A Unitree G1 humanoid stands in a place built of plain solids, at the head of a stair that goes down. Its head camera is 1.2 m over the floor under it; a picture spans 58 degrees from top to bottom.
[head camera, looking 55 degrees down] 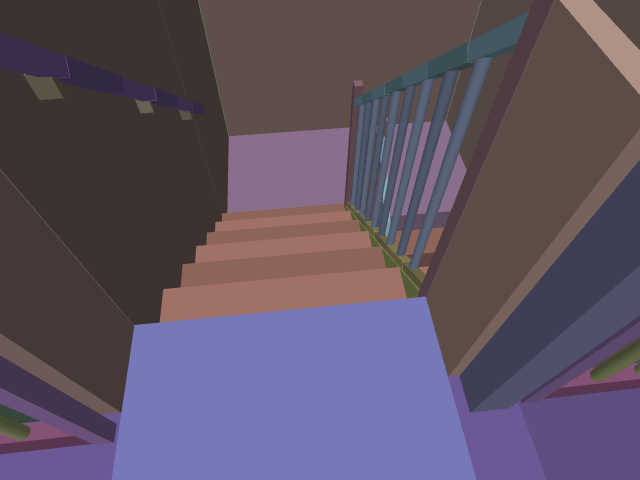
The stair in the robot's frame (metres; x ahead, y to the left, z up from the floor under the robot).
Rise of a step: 0.21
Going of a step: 0.24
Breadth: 0.89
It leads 6 degrees to the left of straight ahead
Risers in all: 7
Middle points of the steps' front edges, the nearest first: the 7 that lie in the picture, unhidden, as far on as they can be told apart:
0.58 0.11 0.00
0.81 0.14 -0.21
1.05 0.16 -0.41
1.28 0.19 -0.62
1.52 0.21 -0.82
1.75 0.24 -1.03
1.99 0.26 -1.24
